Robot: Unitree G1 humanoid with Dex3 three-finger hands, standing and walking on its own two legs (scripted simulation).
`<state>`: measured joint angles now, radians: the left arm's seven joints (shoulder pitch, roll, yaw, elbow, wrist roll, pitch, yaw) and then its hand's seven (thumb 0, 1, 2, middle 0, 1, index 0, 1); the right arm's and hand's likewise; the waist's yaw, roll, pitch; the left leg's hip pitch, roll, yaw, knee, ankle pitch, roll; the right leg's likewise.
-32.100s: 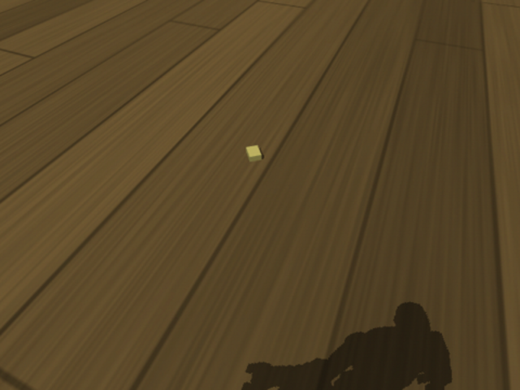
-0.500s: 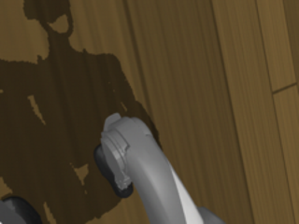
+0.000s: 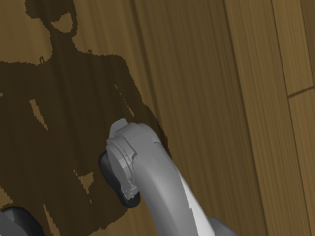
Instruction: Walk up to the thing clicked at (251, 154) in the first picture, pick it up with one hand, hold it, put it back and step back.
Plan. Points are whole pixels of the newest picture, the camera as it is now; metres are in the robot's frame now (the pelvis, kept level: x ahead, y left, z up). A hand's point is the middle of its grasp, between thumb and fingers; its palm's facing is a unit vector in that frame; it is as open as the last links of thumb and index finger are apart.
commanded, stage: go down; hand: left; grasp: from above
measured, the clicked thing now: out of the picture +0.49 +0.37 -0.31
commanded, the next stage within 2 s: none
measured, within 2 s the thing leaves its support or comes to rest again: neither
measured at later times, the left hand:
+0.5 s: hand out of the picture +0.49 +0.40 -0.16, palm faces -0.19 -0.29 -0.94, open 13.9 cm
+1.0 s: hand out of the picture +0.45 +0.39 +0.02, palm faces -0.22 -0.29 -0.93, open 13.7 cm
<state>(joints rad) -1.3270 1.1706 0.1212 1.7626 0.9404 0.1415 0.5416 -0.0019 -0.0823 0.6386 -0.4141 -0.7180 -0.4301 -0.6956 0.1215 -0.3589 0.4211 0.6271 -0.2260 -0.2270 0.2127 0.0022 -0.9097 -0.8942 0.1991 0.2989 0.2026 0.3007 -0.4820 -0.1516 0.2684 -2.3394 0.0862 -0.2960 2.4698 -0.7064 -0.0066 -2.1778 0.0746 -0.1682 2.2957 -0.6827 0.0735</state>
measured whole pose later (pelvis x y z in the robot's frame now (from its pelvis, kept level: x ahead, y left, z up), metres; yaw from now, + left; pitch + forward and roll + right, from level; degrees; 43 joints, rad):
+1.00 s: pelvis -0.01 -0.02 +0.07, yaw +10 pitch +35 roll -5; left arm -1.22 0.77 0.08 1.38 0.95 0.33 0.14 0.00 -0.46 0.93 -0.10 -1.09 -0.12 -1.07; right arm 0.19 -0.32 0.07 0.67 -0.06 -0.05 0.15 0.00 -0.91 -0.90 0.20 0.30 0.20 0.30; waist -0.24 0.05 -0.10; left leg -2.17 0.08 -0.12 2.17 -0.62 -0.03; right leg -2.10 0.02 -0.05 2.14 -0.65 0.02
